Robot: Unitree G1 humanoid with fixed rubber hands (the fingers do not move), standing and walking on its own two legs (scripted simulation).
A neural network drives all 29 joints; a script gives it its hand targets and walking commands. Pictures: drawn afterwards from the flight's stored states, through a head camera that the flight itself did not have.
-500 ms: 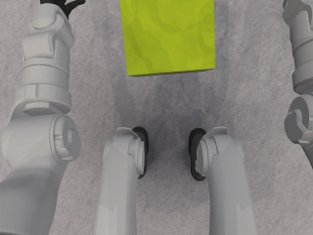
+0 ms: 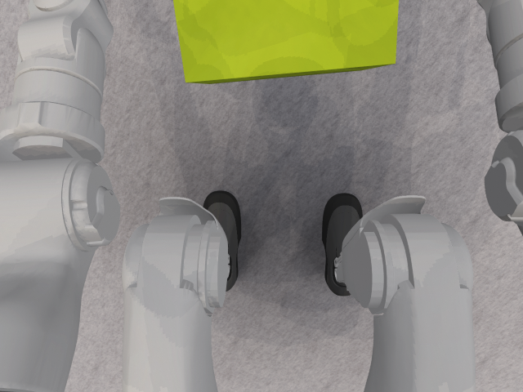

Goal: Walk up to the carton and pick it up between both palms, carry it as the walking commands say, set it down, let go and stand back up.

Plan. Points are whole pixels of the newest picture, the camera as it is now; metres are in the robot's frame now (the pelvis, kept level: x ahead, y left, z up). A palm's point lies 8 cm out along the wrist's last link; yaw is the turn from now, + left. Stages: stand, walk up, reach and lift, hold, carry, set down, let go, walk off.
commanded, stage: reach and lift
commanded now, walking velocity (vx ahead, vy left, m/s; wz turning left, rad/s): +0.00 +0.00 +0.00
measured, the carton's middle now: out of the picture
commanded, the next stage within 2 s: none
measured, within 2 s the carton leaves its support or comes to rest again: leaves its support in 1.94 s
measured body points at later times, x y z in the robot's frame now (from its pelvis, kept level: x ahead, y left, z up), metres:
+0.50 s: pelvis +0.00 +0.00 -0.03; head +0.38 -0.01 +0.19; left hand +0.56 +0.21 -0.22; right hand +0.58 -0.21 -0.22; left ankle +0.11 +0.12 -0.34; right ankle +0.10 -0.11 -0.34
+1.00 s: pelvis +0.00 +0.00 -0.02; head +0.38 -0.01 +0.19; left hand +0.56 +0.18 -0.22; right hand +0.58 -0.18 -0.22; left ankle +0.11 +0.12 -0.34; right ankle +0.10 -0.11 -0.34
